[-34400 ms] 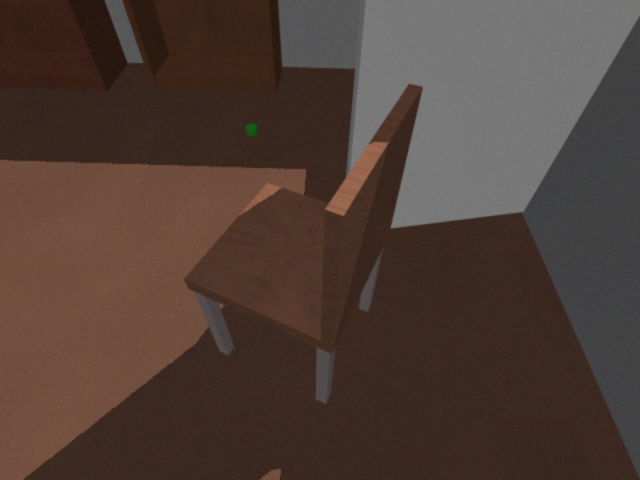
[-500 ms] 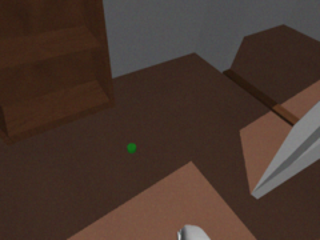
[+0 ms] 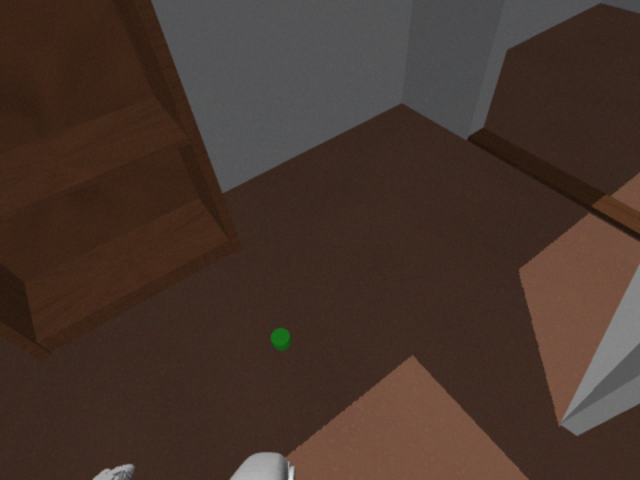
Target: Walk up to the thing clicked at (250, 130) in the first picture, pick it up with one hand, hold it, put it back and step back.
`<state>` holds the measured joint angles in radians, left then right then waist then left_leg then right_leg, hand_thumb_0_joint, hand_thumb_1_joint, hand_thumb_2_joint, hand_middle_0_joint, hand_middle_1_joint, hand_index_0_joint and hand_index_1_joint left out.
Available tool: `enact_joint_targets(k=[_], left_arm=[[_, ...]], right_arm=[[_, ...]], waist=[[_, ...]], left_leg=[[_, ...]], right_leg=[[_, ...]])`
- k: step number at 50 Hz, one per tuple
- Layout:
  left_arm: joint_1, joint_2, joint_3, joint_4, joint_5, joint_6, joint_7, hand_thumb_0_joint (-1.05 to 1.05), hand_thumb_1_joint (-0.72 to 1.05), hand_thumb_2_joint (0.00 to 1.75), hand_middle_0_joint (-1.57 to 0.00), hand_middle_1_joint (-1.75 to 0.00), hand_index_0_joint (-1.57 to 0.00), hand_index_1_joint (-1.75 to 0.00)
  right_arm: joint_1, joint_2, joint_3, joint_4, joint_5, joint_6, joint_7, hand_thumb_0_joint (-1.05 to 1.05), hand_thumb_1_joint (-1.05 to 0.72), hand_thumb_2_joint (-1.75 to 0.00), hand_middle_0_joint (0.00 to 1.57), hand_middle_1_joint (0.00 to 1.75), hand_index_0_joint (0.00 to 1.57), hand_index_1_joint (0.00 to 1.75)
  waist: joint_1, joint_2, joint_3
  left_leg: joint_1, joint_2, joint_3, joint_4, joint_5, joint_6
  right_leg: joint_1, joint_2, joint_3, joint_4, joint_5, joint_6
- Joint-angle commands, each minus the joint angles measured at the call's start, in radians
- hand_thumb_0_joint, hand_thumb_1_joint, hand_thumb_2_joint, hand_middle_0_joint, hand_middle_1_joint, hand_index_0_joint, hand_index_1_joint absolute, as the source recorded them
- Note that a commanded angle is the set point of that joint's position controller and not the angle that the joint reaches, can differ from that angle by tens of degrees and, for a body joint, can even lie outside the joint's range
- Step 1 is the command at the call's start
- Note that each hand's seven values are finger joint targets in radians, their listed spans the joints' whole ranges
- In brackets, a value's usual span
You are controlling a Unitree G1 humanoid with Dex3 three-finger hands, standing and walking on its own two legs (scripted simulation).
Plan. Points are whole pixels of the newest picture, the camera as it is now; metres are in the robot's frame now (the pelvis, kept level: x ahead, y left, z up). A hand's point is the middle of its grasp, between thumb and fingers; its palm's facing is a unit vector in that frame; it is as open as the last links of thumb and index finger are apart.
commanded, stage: walk up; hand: left
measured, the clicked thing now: (281, 339) +0.63 +0.22 -0.75
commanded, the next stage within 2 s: stand in 1.84 s
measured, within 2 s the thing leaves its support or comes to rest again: neither
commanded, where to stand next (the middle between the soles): +0.19 +0.03 m, yaw +0 degrees
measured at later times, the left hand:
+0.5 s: hand (126, 478) +0.14 +0.32 -0.17, palm faces -0.06 -0.94 -0.32, open 7.3 cm
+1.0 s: hand (161, 414) +0.23 +0.28 -0.15, palm faces -0.03 -0.94 -0.34, open 7.3 cm
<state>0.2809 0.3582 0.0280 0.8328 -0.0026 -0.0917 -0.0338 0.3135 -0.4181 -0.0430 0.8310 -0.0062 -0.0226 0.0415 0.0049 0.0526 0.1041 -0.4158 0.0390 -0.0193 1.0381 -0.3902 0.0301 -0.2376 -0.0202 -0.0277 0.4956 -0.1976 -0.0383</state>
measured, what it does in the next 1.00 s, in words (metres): walks ahead: left foot, then right foot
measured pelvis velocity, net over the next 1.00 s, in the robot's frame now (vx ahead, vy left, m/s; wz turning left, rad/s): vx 0.12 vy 0.03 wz -0.01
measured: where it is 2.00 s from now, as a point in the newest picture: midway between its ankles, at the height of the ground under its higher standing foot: outside the picture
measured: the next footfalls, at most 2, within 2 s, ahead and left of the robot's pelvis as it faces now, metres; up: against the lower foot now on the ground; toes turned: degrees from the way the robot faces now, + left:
left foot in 0.24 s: +0.18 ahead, +0.16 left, +0.00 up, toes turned +1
right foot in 0.62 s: +0.19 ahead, -0.10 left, +0.00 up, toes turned -2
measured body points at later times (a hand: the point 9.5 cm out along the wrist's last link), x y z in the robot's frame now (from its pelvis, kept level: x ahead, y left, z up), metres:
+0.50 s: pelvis +0.10 +0.05 +0.00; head +0.13 +0.08 +0.44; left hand +0.15 +0.37 -0.14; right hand +0.17 -0.26 -0.10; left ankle +0.15 +0.16 -0.74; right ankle +0.12 -0.11 -0.70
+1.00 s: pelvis +0.12 +0.03 +0.00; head +0.12 +0.03 +0.45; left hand +0.23 +0.33 -0.12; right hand +0.18 -0.27 -0.13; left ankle +0.14 +0.16 -0.74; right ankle +0.15 -0.10 -0.74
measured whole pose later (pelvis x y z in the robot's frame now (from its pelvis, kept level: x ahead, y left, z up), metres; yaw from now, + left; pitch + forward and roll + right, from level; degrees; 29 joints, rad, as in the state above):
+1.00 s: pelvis +0.12 +0.03 +0.00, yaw +0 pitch -3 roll +0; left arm 0.11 0.35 0.00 1.03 0.00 -0.02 -0.02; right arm 0.17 -0.35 0.01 1.06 -0.01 -0.01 0.02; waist -0.01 0.00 0.05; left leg -0.21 0.03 0.03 0.48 -0.23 -0.01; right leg -0.23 -0.04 -0.02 0.49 -0.22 0.02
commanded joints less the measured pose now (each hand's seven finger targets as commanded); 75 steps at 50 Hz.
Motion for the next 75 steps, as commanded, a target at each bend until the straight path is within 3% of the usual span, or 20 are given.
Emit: enact_joint_targets(k=[1,4,8,11,12,13,14,15,20,24,29,31,33,34,37,39,41,45,54,75], left_arm=[[0.052,0.284,0.091,-0.066,0.006,-0.015,0.018,0.00,0.90,0.90,-0.20,-0.30,-0.20,-0.30],[0.035,0.293,0.100,-0.087,0.018,-0.007,0.008,0.00,0.90,0.90,-0.20,-0.30,-0.20,-0.30],[0.052,0.287,0.083,-0.072,0.020,0.010,0.015,0.00,0.90,0.90,-0.20,-0.30,-0.20,-0.30],[0.011,0.259,0.060,-0.079,0.007,0.027,0.022,0.00,0.90,0.90,-0.20,-0.30,-0.20,-0.30],[0.025,0.216,0.043,-0.081,0.002,0.033,0.024,0.00,0.90,0.90,-0.20,-0.30,-0.20,-0.30],[0.074,0.161,0.030,-0.089,-0.006,0.036,0.022,0.00,0.90,0.90,-0.20,-0.30,-0.20,-0.30],[0.130,0.197,0.039,-0.053,-0.006,0.050,0.030,0.00,0.90,0.90,-0.20,-0.30,-0.20,-0.30],[0.129,0.261,0.056,-0.026,0.003,0.057,0.041,0.00,0.90,0.90,-0.20,-0.30,-0.20,-0.30],[0.129,0.253,0.060,0.021,0.006,0.062,0.026,0.00,0.90,0.90,-0.20,-0.30,-0.20,-0.30],[0.086,0.217,0.049,0.035,0.009,0.063,0.030,0.00,0.90,0.90,-0.20,-0.30,-0.20,-0.30],[0.089,0.193,0.052,0.086,0.011,0.050,0.044,0.00,0.90,0.90,-0.20,-0.30,-0.20,-0.30],[0.109,0.222,0.060,0.104,0.020,0.035,0.054,0.00,0.90,0.90,-0.20,-0.30,-0.20,-0.30],[-0.028,0.311,0.065,0.067,0.028,0.020,0.056,0.00,0.90,0.90,-0.20,-0.30,-0.20,-0.30],[-0.103,0.342,0.063,0.056,0.023,0.028,0.051,0.00,0.90,0.90,-0.20,-0.30,-0.20,-0.30],[-0.154,0.254,0.038,0.059,0.017,0.040,0.046,0.00,0.90,0.90,-0.20,-0.30,-0.20,-0.30],[-0.163,0.232,0.031,0.070,0.011,0.039,0.043,0.00,0.90,0.90,-0.20,-0.30,-0.20,-0.30],[-0.124,0.219,0.028,0.098,0.003,0.044,0.038,0.00,0.90,0.90,-0.20,-0.30,-0.20,-0.30],[-0.199,0.229,0.029,0.125,0.009,0.054,0.036,0.00,0.90,0.90,-0.20,-0.30,-0.20,-0.30],[-0.218,0.205,0.020,0.201,0.002,0.051,0.030,0.00,0.90,0.90,-0.20,-0.30,-0.20,-0.30],[-0.253,0.199,0.016,0.268,0.008,0.056,0.034,0.00,0.90,0.90,-0.20,-0.30,-0.20,-0.30]], right_arm=[[0.084,-0.158,-0.069,-0.034,-0.005,-0.014,0.008,0.00,-0.90,-0.90,0.20,0.30,0.20,0.30],[0.018,-0.166,-0.074,-0.041,-0.015,-0.023,0.016,0.00,-0.90,-0.90,0.20,0.30,0.20,0.30],[-0.033,-0.132,-0.065,-0.032,-0.018,-0.040,0.000,0.00,-0.90,-0.90,0.20,0.30,0.20,0.30],[0.052,-0.135,-0.065,0.008,-0.019,-0.056,-0.023,0.00,-0.90,-0.90,0.20,0.30,0.20,0.30],[0.101,-0.177,-0.074,0.021,-0.024,-0.062,-0.033,0.00,-0.90,-0.90,0.20,0.30,0.20,0.30],[0.123,-0.275,-0.098,0.012,-0.033,-0.069,-0.034,0.00,-0.90,-0.90,0.20,0.30,0.20,0.30],[0.077,-0.306,-0.101,-0.015,-0.018,-0.068,-0.034,0.00,-0.90,-0.90,0.20,0.30,0.20,0.30],[0.057,-0.326,-0.112,-0.011,-0.006,-0.062,-0.031,0.00,-0.90,-0.90,0.20,0.30,0.20,0.30],[-0.023,-0.229,-0.076,-0.036,-0.004,-0.062,-0.039,0.00,-0.90,-0.90,0.20,0.30,0.20,0.30],[-0.032,-0.213,-0.067,-0.046,-0.008,-0.048,-0.046,0.00,-0.90,-0.90,0.20,0.30,0.20,0.30],[-0.109,-0.204,-0.049,-0.046,0.001,-0.017,-0.042,0.00,-0.90,-0.90,0.20,0.30,0.20,0.30],[-0.126,-0.138,-0.023,-0.043,0.017,-0.003,-0.041,0.00,-0.90,-0.90,0.20,0.30,0.20,0.30],[-0.093,-0.079,-0.003,-0.023,0.022,0.009,-0.043,0.00,-0.90,-0.90,0.20,0.30,0.20,0.30],[-0.089,-0.142,-0.027,0.010,0.017,0.014,-0.050,0.00,-0.90,-0.90,0.20,0.30,0.20,0.30],[-0.084,-0.149,-0.023,0.073,0.025,-0.001,-0.041,0.00,-0.90,-0.90,0.20,0.30,0.20,0.30],[-0.073,-0.160,-0.026,0.101,0.018,-0.012,-0.045,0.00,-0.90,-0.90,0.20,0.30,0.20,0.30],[-0.144,-0.183,-0.020,0.099,0.010,-0.021,-0.045,0.00,-0.90,-0.90,0.20,0.30,0.20,0.30],[-0.179,-0.162,-0.004,0.148,0.003,-0.013,-0.034,0.00,-0.90,-0.90,0.20,0.30,0.20,0.30],[-0.216,-0.158,0.008,0.217,0.001,-0.032,-0.037,0.00,-0.90,-0.90,0.20,0.30,0.20,0.30],[-0.252,-0.158,0.002,0.261,0.003,-0.012,-0.046,0.00,-0.90,-0.90,0.20,0.30,0.20,0.30]], waist=[[0.001,-0.211,-0.027],[0.019,-0.227,0.004],[0.032,-0.205,-0.010],[-0.029,-0.120,-0.089],[-0.051,0.002,-0.118],[-0.041,0.229,-0.141],[-0.013,0.155,-0.101],[-0.023,0.167,-0.080],[0.004,0.139,-0.081],[-0.012,0.142,-0.095],[0.017,0.111,-0.116],[0.045,-0.003,-0.134],[-0.014,-0.209,-0.078],[-0.013,-0.211,-0.059],[-0.044,-0.213,-0.057],[-0.039,-0.205,-0.147],[0.004,-0.162,-0.177],[-0.006,-0.117,-0.067],[0.013,-0.004,-0.114],[-0.008,-0.067,-0.126]], left_leg=[[-0.079,0.029,0.006,-0.105,0.123,-0.034],[-0.048,0.055,0.034,-0.253,0.135,-0.051],[0.094,0.031,0.052,-0.373,0.207,-0.041],[0.294,-0.001,0.052,-0.534,0.275,-0.009],[0.337,0.058,-0.024,-0.622,0.257,0.012],[0.373,0.255,-0.319,-0.708,0.199,0.069],[0.342,0.346,-0.468,-0.769,0.122,0.152],[0.308,0.379,-0.514,-0.774,0.006,0.215],[0.243,0.210,-0.168,-0.726,0.257,0.150],[0.231,0.210,-0.105,-0.679,0.402,0.177],[0.108,0.190,-0.066,-0.538,0.407,0.150],[0.047,0.147,-0.045,-0.431,0.280,0.074],[0.003,-0.014,0.020,-0.298,-0.075,-0.015],[0.119,0.001,0.003,-0.235,-0.154,-0.007],[0.205,0.018,0.008,-0.473,0.065,0.005],[0.283,0.059,-0.042,-0.553,0.286,0.013],[0.242,0.094,-0.102,-0.581,0.264,0.034],[0.185,0.059,-0.066,-0.656,0.056,0.010],[0.176,0.091,-0.089,-0.746,0.213,0.002],[0.277,0.083,-0.059,-0.736,0.307,-0.004]], right_leg=[[0.025,-0.184,0.164,-0.256,0.015,-0.167],[-0.043,-0.191,0.147,-0.287,-0.210,-0.178],[-0.099,-0.207,0.128,-0.164,0.026,-0.167],[-0.128,-0.179,0.107,0.044,0.170,-0.120],[-0.138,-0.125,0.070,0.168,0.093,-0.077],[-0.232,0.004,-0.005,0.385,-0.152,-0.019],[-0.297,0.054,0.038,0.461,-0.340,-0.006],[-0.301,0.005,0.072,0.547,-0.371,-0.015],[-0.232,-0.032,0.085,0.478,-0.223,0.005],[-0.174,-0.037,0.037,0.322,-0.194,0.038],[0.027,0.014,-0.025,0.087,-0.063,0.031],[0.128,-0.036,0.063,-0.060,0.040,0.004],[-0.006,-0.318,0.456,-0.212,0.030,-0.125],[-0.152,-0.353,0.452,-0.192,-0.003,-0.200],[-0.124,-0.187,0.209,-0.114,0.028,-0.079],[-0.066,-0.147,0.158,-0.028,0.147,-0.034],[-0.013,-0.098,0.125,-0.035,0.077,-0.004],[-0.053,-0.124,0.170,-0.156,-0.236,-0.013],[0.122,-0.099,0.098,-0.146,0.052,0.004],[0.118,-0.115,0.081,-0.223,0.107,0.024]])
